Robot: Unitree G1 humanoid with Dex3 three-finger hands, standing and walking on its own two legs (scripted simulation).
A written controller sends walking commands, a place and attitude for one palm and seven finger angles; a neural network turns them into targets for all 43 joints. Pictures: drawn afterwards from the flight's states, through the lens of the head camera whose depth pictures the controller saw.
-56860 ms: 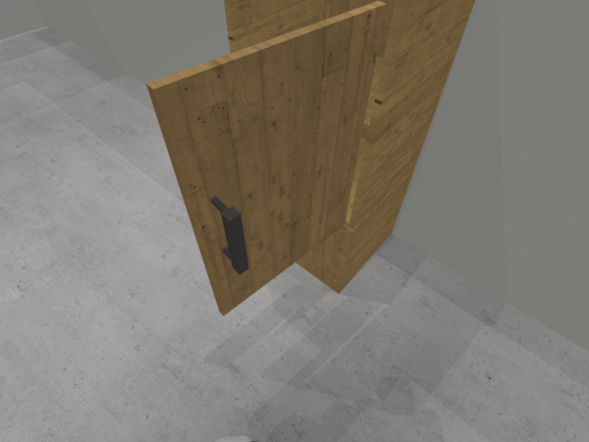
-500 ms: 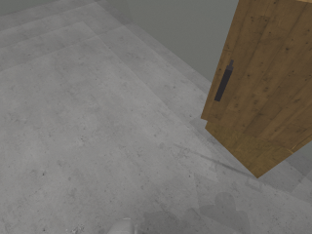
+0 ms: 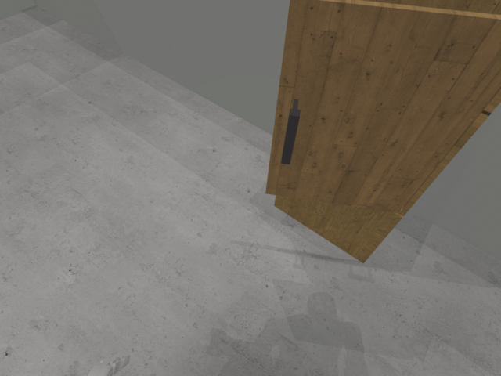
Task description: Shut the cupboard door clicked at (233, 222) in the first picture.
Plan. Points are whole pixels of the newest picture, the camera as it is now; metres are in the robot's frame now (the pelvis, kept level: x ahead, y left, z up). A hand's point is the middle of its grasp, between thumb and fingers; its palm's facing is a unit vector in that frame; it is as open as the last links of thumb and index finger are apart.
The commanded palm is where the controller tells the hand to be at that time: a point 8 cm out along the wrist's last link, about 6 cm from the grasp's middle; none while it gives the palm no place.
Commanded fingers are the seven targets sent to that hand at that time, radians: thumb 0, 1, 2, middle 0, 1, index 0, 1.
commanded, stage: take the last steps up to it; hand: left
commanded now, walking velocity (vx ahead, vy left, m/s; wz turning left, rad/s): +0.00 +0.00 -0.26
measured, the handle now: (290, 132) +0.64 -0.08 -0.04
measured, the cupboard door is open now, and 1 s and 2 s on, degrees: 29 29 29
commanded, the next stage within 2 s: come to a stop and stand still in 0.68 s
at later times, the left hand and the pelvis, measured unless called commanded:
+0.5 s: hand out of the picture +0.14 +0.16 -0.18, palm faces -0.14 -0.98 -0.14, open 7.4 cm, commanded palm none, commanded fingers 0.00 0.90 0.90 -0.20 -0.30 -0.20 -0.30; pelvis +0.07 -0.02 +0.00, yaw -8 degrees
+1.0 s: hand (247, 293) +0.29 +0.02 -0.16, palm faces -0.19 -0.96 -0.23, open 7.2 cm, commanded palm none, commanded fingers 0.00 0.90 0.90 -0.20 -0.30 -0.20 -0.30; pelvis +0.18 -0.14 +0.00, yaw -11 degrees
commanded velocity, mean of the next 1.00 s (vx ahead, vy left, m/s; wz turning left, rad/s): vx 0.07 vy -0.04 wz -0.13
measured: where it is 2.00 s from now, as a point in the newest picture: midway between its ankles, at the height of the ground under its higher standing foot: outside the picture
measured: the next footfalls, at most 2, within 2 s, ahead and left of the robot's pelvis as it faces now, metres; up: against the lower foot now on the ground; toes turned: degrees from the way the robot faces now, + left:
right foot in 0.04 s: +0.01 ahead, -0.13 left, +0.00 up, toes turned -5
left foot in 0.36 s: +0.10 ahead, +0.09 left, +0.00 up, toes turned +2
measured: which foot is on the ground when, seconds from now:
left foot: down 0.00-0.04, up 0.06-0.34, down 0.36-0.76, up 0.78-1.00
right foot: up 0.00-0.02, down 0.04-0.36, up 0.38-0.74, down 0.76-1.00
